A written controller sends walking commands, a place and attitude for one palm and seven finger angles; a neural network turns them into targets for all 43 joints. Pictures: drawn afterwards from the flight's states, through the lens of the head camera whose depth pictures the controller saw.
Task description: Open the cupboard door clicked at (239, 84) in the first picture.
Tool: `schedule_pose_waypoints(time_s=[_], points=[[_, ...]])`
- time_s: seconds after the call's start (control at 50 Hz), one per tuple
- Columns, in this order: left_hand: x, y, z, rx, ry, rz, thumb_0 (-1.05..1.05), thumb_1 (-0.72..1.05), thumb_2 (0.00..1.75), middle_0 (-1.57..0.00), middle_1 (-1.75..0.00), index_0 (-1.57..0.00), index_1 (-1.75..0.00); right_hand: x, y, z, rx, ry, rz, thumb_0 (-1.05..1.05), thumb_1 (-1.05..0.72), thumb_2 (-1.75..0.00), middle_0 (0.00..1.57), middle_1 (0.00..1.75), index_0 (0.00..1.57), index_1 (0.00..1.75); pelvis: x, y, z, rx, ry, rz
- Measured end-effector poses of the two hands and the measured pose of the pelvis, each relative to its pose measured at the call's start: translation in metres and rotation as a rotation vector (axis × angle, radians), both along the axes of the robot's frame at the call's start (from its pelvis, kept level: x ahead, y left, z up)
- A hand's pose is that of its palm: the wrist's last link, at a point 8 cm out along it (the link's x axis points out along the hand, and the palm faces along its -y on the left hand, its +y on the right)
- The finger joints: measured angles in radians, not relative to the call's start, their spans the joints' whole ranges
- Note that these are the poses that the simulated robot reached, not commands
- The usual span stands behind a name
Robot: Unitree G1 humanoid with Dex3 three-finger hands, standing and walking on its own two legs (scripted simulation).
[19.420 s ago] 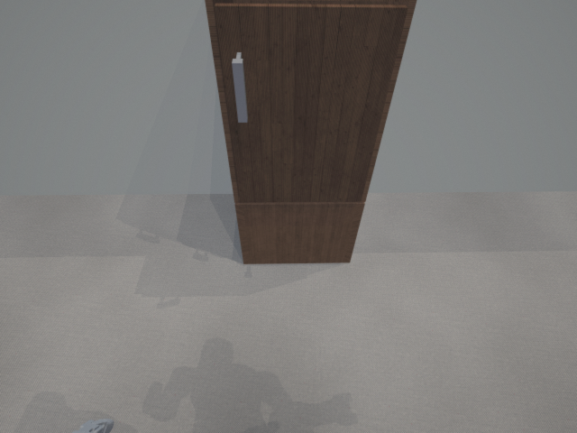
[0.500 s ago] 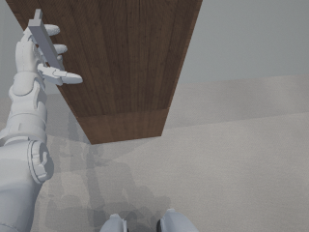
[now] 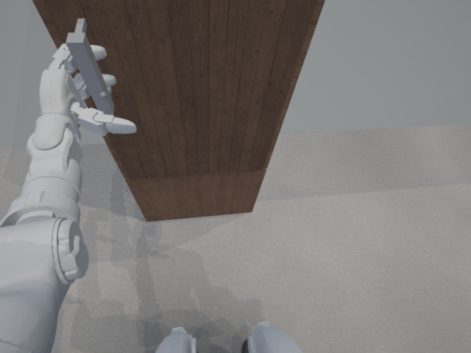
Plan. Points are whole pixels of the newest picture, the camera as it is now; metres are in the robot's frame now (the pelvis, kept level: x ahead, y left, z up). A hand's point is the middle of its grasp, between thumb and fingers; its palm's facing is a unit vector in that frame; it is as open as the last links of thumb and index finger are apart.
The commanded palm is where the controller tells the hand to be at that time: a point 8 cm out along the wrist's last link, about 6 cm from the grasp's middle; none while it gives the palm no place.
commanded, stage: close the thumb around the handle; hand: left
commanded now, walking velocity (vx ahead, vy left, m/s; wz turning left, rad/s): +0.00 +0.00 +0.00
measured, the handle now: (95, 70) +0.57 +0.20 +0.11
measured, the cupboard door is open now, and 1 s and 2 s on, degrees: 0 1 41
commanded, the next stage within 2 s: pull the door open along its arc in 0.68 s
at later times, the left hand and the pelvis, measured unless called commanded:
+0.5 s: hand (104, 89) +0.53 +0.18 +0.11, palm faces +0.05 -1.00 +0.00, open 7.2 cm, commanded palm +0.50 +0.22 +0.10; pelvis +0.00 +0.00 +0.00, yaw -1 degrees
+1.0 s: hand (109, 94) +0.52 +0.17 +0.10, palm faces +0.05 -1.00 +0.00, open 5.6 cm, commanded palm +0.47 +0.22 +0.10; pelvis +0.01 +0.00 +0.00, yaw -2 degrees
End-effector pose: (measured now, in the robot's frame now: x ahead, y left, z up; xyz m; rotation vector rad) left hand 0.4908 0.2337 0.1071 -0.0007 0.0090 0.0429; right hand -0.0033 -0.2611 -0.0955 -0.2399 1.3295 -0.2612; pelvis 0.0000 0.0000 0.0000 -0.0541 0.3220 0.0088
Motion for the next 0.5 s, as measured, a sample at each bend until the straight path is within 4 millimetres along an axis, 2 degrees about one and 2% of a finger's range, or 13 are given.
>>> schedule_pose_waypoints(time_s=[0.08,0.18,0.5], points=[[0.004,-0.005,0.000,0.001,-0.013,0.002,-0.01,-0.47,0.31,-0.30,-1.20,-0.30,-1.20,-0.001,0.000,-0.001,-0.005,-0.004,0.002,0.01,-0.90,-0.90,0.21,0.30,0.20,0.29,-0.002,0.001,-0.002,0.000,0.006,-0.002],[0.008,-0.005,-0.001,0.006,-0.003,0.011,-0.01,-0.33,0.37,-0.31,-1.21,-0.31,-1.22,-0.006,0.002,-0.002,-0.001,0.004,-0.006,0.01,-0.90,-0.90,0.21,0.30,0.20,0.29,-0.003,0.002,-0.003,0.001,0.012,-0.005],[0.014,0.000,-0.001,0.005,-0.003,0.006,0.00,0.48,0.72,-0.37,-1.30,-0.37,-1.31,-0.025,0.005,0.000,0.001,0.062,-0.036,0.01,-0.90,-0.90,0.21,0.30,0.20,0.29,0.001,0.002,-0.002,-0.003,0.023,-0.011]])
